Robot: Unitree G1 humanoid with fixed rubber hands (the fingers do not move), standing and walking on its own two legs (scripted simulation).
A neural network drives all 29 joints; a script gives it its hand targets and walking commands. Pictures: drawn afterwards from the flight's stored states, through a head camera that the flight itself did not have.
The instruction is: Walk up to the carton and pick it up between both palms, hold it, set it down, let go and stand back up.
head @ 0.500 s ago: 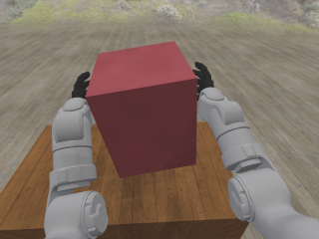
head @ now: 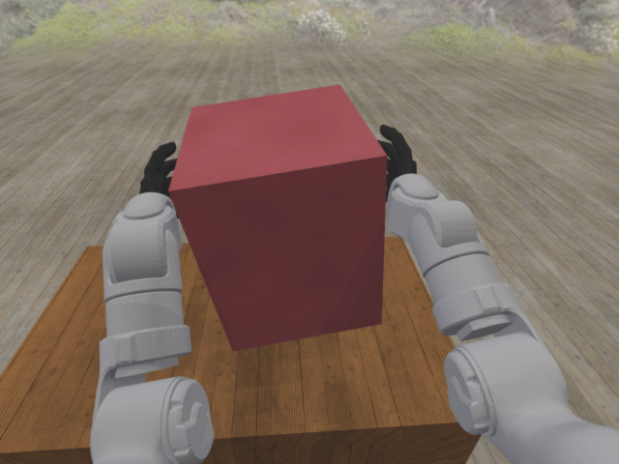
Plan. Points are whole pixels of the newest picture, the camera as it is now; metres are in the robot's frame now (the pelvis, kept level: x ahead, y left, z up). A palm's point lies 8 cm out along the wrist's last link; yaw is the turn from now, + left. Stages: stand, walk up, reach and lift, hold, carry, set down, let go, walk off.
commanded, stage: hold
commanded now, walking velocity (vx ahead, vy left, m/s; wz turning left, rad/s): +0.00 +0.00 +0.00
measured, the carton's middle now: (287, 216) +0.39 -0.01 +0.21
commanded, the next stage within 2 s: none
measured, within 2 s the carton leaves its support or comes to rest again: neither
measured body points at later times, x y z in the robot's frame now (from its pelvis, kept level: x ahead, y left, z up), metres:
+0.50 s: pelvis -0.01 -0.01 +0.00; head -0.09 +0.00 +0.44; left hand +0.37 +0.15 +0.26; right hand +0.38 -0.14 +0.27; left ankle +0.00 +0.13 -0.75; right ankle +0.03 -0.13 -0.75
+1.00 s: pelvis +0.00 +0.00 +0.00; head -0.07 +0.01 +0.44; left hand +0.38 +0.14 +0.25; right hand +0.38 -0.15 +0.26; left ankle +0.00 +0.13 -0.75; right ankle +0.03 -0.13 -0.75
